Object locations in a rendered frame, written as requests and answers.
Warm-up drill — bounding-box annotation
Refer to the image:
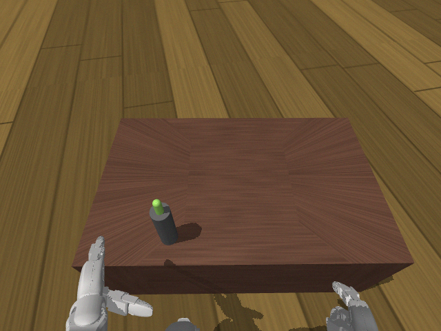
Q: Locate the right robot hand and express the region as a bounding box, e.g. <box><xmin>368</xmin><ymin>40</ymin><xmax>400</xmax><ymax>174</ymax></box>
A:
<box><xmin>326</xmin><ymin>281</ymin><xmax>378</xmax><ymax>331</ymax></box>

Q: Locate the left robot arm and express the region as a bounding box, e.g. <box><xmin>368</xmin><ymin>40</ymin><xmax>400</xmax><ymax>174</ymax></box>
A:
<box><xmin>65</xmin><ymin>294</ymin><xmax>108</xmax><ymax>331</ymax></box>

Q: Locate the bottle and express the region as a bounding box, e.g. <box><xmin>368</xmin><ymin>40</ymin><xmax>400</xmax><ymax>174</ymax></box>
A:
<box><xmin>150</xmin><ymin>199</ymin><xmax>178</xmax><ymax>245</ymax></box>

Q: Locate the left robot hand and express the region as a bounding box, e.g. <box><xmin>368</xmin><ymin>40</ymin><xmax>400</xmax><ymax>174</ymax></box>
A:
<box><xmin>77</xmin><ymin>236</ymin><xmax>153</xmax><ymax>317</ymax></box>

